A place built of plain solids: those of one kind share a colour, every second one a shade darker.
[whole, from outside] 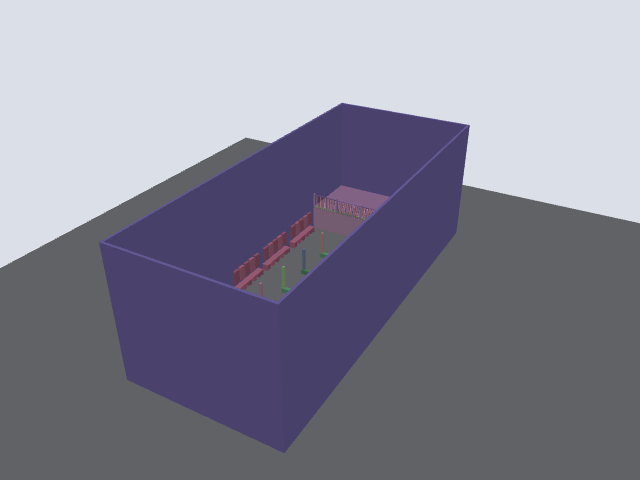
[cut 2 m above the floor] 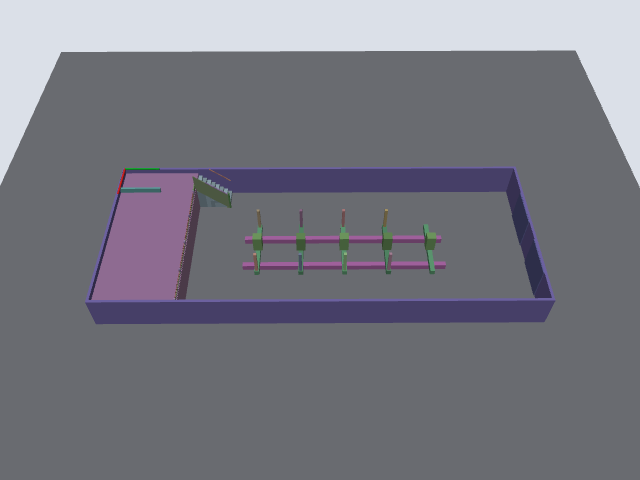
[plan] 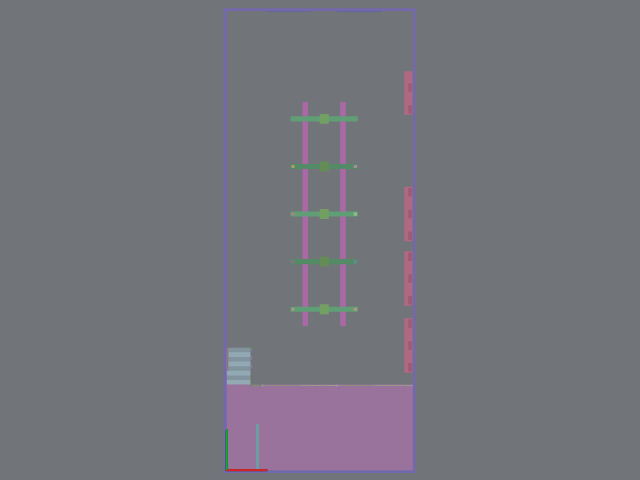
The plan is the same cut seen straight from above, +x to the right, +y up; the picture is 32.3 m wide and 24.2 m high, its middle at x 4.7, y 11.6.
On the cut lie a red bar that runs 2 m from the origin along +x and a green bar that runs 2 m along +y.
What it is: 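A boat hall 9.4 x 23.1 m, 8.3 m high; a lifeboat 14.1 m long and 4.7 m in beam on its cradle down the middle, its keel 1.61 m over the floor; a walk along either side; at the rear a crew gallery 4.3 m deep at 1.69 m over closed stores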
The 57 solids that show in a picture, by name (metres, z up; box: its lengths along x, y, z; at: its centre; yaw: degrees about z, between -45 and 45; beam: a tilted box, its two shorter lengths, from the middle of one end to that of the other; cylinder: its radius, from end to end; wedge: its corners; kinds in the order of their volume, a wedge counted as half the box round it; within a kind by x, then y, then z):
{
 "wall_1": {"box": [0.15, 23.44, 8.31], "at": [-0.07, 11.57, 4.11]},
 "wall_2": {"box": [9.67, 0.15, 8.31], "at": [4.68, -0.07, 4.11]},
 "wall_3": {"box": [9.67, 0.15, 8.31], "at": [4.68, 23.21, 4.11]},
 "wall_4": {"box": [0.15, 23.44, 8.31], "at": [9.45, 11.57, 4.11]},
 "gal_1": {"box": [9.47, 4.36, 1.74], "at": [4.68, 2.13, 0.82]},
 "stair_1": {"box": [1.25, 0.69, 1.55], "at": [0.57, 4.2, 0.73]},
 "stair_2": {"box": [1.25, 0.69, 1.37], "at": [0.57, 4.43, 0.63]},
 "stair_3": {"box": [1.25, 0.69, 1.18], "at": [0.57, 4.66, 0.54]},
 "stair_4": {"box": [1.25, 0.69, 0.99], "at": [0.57, 4.89, 0.45]},
 "stair_5": {"box": [1.25, 0.69, 0.8], "at": [0.57, 5.13, 0.35]},
 "stair_6": {"box": [1.25, 0.69, 0.61], "at": [0.57, 5.36, 0.26]},
 "stair_7": {"box": [1.25, 0.69, 0.43], "at": [0.57, 5.59, 0.16]},
 "stair_8": {"box": [1.25, 0.69, 0.24], "at": [0.57, 5.82, 0.07]},
 "beam_1": {"box": [0.28, 11.3, 0.39], "at": [3.96, 12.91, 0.14]},
 "beam_2": {"box": [0.28, 11.3, 0.39], "at": [5.86, 12.91, 0.14]},
 "cross_1": {"box": [3.4, 0.26, 0.3], "at": [4.91, 8.11, 0.49]},
 "cross_2": {"box": [3.4, 0.26, 0.3], "at": [4.91, 10.51, 0.49]},
 "cross_3": {"box": [3.4, 0.26, 0.3], "at": [4.91, 12.91, 0.49]},
 "cross_4": {"box": [3.4, 0.26, 0.3], "at": [4.91, 15.31, 0.49]},
 "cross_5": {"box": [3.4, 0.26, 0.3], "at": [4.91, 17.71, 0.49]},
 "kit_1": {"box": [0.42, 2.75, 0.04], "at": [9.16, 6.29, 0.43]},
 "kit_2": {"box": [0.42, 2.75, 0.04], "at": [9.16, 9.66, 0.43]},
 "kit_3": {"box": [0.42, 2.75, 0.04], "at": [9.16, 12.91, 0.43]},
 "kit_4": {"box": [0.42, 2.2, 0.04], "at": [9.16, 19.01, 0.43]},
 "kit_5": {"box": [0.19, 0.43, 0.9], "at": [9.24, 5.18, 1.17]},
 "kit_6": {"box": [0.19, 0.43, 0.9], "at": [9.24, 5.74, 1.17]},
 "kit_7": {"box": [0.19, 0.43, 0.9], "at": [9.24, 6.29, 1.17]},
 "kit_8": {"box": [0.19, 0.43, 0.9], "at": [9.24, 6.83, 1.17]},
 "kit_9": {"box": [0.19, 0.43, 0.9], "at": [9.24, 7.38, 1.17]},
 "kit_10": {"box": [0.19, 0.43, 0.9], "at": [9.24, 8.56, 1.17]},
 "kit_11": {"box": [0.19, 0.43, 0.9], "at": [9.24, 9.11, 1.17]},
 "kit_12": {"box": [0.19, 0.43, 0.9], "at": [9.24, 9.66, 1.17]},
 "kit_13": {"box": [0.19, 0.43, 0.9], "at": [9.24, 10.21, 1.17]},
 "kit_14": {"box": [0.19, 0.43, 0.9], "at": [9.24, 10.76, 1.17]},
 "kit_15": {"box": [0.19, 0.43, 0.9], "at": [9.24, 11.81, 1.17]},
 "kit_16": {"box": [0.19, 0.43, 0.9], "at": [9.24, 12.36, 1.17]},
 "kit_17": {"box": [0.19, 0.43, 0.9], "at": [9.24, 12.91, 1.17]},
 "kit_18": {"box": [0.19, 0.43, 0.9], "at": [9.24, 13.46, 1.17]},
 "kit_19": {"box": [0.19, 0.43, 0.9], "at": [9.24, 14.01, 1.17]},
 "sdoor_1": {"box": [2.28, 0.05, 5.25], "at": [3.15, 23.11, 2.58]},
 "sdoor_2": {"box": [2.28, 0.05, 5.25], "at": [6.67, 23.11, 2.58]},
 "keelblock_1": {"box": [0.46, 0.5, 0.97], "at": [4.91, 8.11, 1.12]},
 "keelblock_2": {"box": [0.46, 0.5, 0.97], "at": [4.91, 10.51, 1.12]},
 "keelblock_3": {"box": [0.46, 0.5, 0.97], "at": [4.91, 12.91, 1.12]},
 "keelblock_4": {"box": [0.46, 0.5, 0.97], "at": [4.91, 15.31, 1.12]},
 "keelblock_5": {"box": [0.46, 0.5, 0.97], "at": [4.91, 17.71, 1.12]},
 "screen_1": {"box": [0.12, 2.32, 2.15], "at": [1.55, 1.16, 2.72]},
 "face_1": {"box": [8.17, 0.012, 1.71], "at": [5.29, 4.32, 0.81]},
 "stair_guard_panel_1": {"wedge": [[1.22, 4.26, 1.52], [1.22, 4.26, 2.63], [1.22, 6.17, -0.02], [1.22, 6.17, 1.08], [1.27, 4.26, 1.52], [1.27, 4.26, 2.63], [1.27, 6.17, -0.02], [1.27, 6.17, 1.08]]},
 "shore3e_1": {"box": [0.16, 0.16, 1.74], "at": [6.48, 15.31, 1.51]},
 "shore3w_1": {"box": [0.16, 0.16, 1.74], "at": [3.34, 15.31, 1.51]},
 "shore0e_1": {"box": [0.16, 0.16, 1.53], "at": [6.48, 8.11, 1.41]},
 "shore0w_1": {"box": [0.16, 0.16, 1.53], "at": [3.34, 8.11, 1.41]},
 "shore2e_1": {"box": [0.16, 0.16, 1.52], "at": [6.48, 12.91, 1.4]},
 "shore2w_1": {"box": [0.16, 0.16, 1.52], "at": [3.34, 12.91, 1.4]},
 "shore1e_1": {"box": [0.16, 0.16, 1.52], "at": [6.48, 10.51, 1.4]},
 "shore1w_1": {"box": [0.16, 0.16, 1.52], "at": [3.34, 10.51, 1.4]}
}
